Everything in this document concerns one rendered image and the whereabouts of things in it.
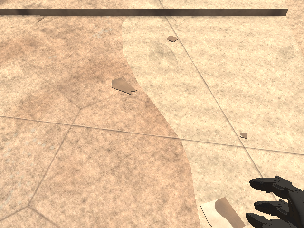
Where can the right robot hand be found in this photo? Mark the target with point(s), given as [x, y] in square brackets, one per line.
[290, 214]

